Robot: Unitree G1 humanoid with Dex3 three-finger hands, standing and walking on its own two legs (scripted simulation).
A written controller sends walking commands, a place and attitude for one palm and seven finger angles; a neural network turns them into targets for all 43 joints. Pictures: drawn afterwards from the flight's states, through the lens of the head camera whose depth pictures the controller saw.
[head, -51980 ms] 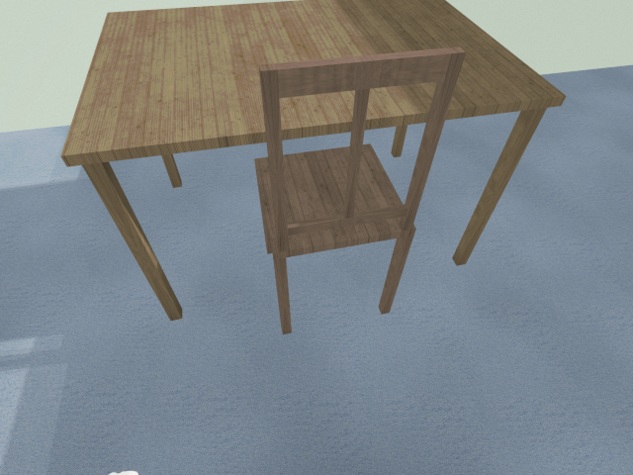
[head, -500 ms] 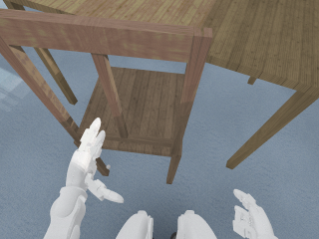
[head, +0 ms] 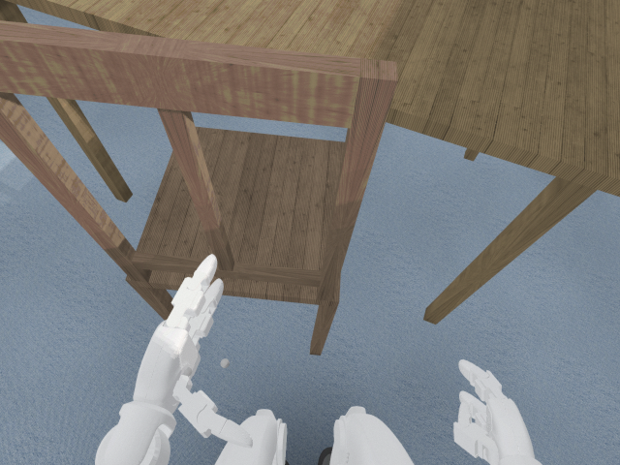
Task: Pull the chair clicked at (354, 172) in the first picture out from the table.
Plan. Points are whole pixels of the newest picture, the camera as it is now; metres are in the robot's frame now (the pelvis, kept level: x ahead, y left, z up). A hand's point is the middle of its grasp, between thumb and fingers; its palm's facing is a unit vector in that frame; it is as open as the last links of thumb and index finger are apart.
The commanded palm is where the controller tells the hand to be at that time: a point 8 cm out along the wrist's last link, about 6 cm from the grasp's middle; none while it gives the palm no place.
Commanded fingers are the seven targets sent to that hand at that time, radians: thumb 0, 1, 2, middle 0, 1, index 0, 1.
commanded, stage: aim the fingers beside a spindle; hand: left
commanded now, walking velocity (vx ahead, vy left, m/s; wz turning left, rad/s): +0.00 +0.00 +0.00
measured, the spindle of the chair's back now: (207, 209) +0.42 +0.15 +0.05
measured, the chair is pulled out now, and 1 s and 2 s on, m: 0.15 0.15 0.15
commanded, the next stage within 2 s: push the fingers through the gap in 1.10 s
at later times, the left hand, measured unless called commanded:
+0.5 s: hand (139, 301) +0.28 +0.19 +0.09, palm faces +0.13 -0.99 -0.11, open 16.9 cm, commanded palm +0.24 +0.19 +0.02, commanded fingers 0.00 -0.50 0.30 -0.06 -0.08 -0.06 -0.08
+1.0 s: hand (210, 343) +0.26 +0.13 +0.00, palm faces -0.16 -0.98 +0.10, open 17.0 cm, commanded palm +0.25 +0.19 +0.01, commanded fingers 0.00 -0.50 0.30 -0.06 -0.08 -0.06 -0.08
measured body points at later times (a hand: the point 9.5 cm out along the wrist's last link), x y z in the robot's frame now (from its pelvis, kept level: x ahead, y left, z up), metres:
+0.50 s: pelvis +0.00 -0.01 +0.00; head +0.08 -0.01 +0.45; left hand +0.27 +0.24 +0.10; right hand +0.16 -0.24 -0.10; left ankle -0.01 +0.06 -0.63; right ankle +0.02 -0.08 -0.63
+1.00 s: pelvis +0.00 +0.00 +0.00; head +0.09 +0.00 +0.45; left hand +0.27 +0.18 +0.00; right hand +0.18 -0.24 -0.09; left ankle -0.01 +0.06 -0.63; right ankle +0.02 -0.08 -0.63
